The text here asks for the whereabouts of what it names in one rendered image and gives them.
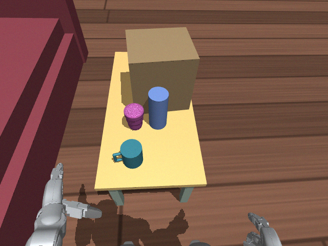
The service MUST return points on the right robot hand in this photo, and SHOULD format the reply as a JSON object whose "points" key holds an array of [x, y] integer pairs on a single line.
{"points": [[267, 237]]}

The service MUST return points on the coffee table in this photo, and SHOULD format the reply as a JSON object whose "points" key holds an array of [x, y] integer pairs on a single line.
{"points": [[171, 156]]}

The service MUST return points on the left robot arm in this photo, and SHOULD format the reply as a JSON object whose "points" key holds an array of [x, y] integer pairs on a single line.
{"points": [[49, 226]]}

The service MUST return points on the left robot hand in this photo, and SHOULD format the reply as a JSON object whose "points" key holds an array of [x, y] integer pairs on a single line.
{"points": [[53, 193]]}

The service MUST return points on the sofa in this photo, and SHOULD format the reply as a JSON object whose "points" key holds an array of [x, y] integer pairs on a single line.
{"points": [[42, 51]]}

